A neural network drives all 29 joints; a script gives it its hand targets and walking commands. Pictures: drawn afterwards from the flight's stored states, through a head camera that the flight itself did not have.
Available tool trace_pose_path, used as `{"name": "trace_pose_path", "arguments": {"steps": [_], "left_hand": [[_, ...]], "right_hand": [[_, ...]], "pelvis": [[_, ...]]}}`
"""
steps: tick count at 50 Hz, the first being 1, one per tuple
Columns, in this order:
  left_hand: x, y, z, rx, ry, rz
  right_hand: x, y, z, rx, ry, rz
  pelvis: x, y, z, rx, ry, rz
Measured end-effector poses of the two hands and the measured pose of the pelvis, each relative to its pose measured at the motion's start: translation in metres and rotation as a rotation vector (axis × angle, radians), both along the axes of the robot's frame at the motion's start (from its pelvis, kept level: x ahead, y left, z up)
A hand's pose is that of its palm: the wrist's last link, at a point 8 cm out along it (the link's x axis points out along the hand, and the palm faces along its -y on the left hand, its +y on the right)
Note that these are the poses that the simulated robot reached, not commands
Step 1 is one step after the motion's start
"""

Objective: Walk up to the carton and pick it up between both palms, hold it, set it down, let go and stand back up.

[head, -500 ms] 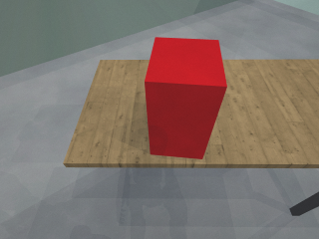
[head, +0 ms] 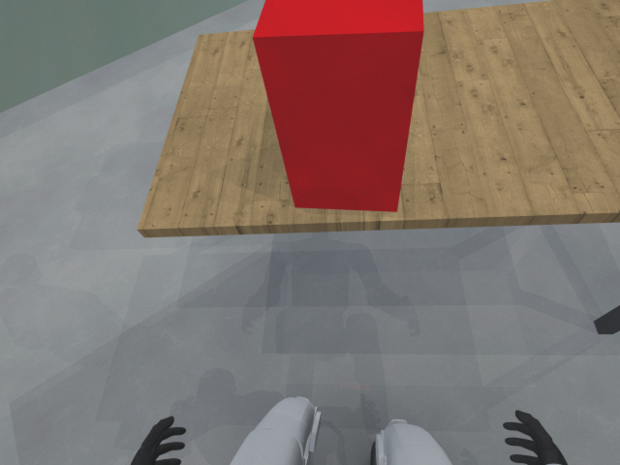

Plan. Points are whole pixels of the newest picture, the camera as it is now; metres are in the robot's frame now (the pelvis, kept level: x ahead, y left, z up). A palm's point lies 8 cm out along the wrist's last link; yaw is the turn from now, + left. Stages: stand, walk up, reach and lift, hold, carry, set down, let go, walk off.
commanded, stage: walk up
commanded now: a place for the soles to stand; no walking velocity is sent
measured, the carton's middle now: (346, 96) +0.57 -0.02 +0.10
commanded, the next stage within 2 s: none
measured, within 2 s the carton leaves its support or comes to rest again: neither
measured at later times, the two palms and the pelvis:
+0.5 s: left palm out of the picture -0.04 +0.26 -0.12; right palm out of the picture +0.00 -0.21 -0.12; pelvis -0.03 +0.02 +0.02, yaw +1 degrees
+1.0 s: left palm out of the picture +0.01 +0.27 -0.12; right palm out of the picture -0.01 -0.20 -0.13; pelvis -0.01 +0.03 +0.02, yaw -3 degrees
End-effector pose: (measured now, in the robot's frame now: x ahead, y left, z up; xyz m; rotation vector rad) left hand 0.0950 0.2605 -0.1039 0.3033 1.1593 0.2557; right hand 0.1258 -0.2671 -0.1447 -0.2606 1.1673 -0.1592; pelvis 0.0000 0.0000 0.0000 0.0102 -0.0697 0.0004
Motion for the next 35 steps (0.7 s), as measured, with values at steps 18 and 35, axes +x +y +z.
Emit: {"name": "trace_pose_path", "arguments": {"steps": [18, 35], "left_hand": [[-0.099, 0.002, -0.018, -0.161, 0.034, 0.027], [-0.146, 0.004, -0.015, -0.146, 0.219, 0.021]], "right_hand": [[-0.130, 0.054, 0.024, 0.077, 0.099, -0.016], [-0.120, 0.065, 0.021, 0.099, 0.090, -0.020]], "pelvis": [[-0.032, 0.020, 0.012, 0.004, 0.002, 0.038], [-0.023, 0.030, 0.018, 0.008, 0.017, -0.008]]}}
